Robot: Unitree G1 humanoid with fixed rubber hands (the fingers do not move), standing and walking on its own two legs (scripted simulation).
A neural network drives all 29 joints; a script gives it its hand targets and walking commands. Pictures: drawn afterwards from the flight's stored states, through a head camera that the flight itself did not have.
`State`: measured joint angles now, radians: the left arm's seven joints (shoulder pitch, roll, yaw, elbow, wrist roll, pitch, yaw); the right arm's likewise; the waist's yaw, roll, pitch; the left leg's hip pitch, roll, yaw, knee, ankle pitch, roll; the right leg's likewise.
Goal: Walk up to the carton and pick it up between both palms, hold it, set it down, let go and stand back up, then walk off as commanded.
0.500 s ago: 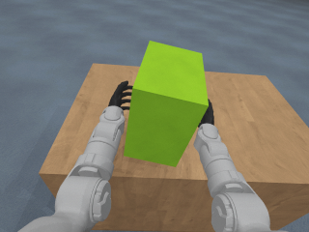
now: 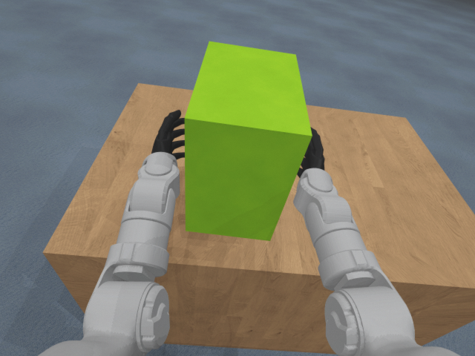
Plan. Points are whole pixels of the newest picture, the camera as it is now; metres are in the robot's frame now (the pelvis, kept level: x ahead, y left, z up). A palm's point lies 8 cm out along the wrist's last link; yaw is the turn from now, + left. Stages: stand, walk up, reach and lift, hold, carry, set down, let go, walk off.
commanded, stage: reach and lift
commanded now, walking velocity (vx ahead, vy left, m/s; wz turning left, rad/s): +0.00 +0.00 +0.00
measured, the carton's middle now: (240, 143) +0.45 -0.01 +0.15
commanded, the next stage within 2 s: hold in 1.02 s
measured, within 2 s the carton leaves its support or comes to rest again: neither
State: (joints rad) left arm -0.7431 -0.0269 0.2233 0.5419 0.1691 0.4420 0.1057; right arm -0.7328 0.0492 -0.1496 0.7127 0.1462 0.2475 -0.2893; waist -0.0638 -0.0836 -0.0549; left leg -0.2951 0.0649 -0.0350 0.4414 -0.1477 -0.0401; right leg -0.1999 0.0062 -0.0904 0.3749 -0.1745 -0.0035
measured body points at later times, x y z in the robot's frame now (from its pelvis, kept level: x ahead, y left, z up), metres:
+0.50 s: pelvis +0.01 +0.02 +0.00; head -0.02 +0.05 +0.45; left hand +0.39 +0.13 +0.18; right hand +0.37 -0.12 +0.15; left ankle +0.05 +0.14 -0.74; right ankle +0.02 -0.12 -0.74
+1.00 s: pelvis -0.01 +0.01 +0.00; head -0.03 +0.05 +0.45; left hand +0.40 +0.14 +0.20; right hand +0.39 -0.11 +0.17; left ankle +0.05 +0.14 -0.74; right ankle +0.02 -0.12 -0.74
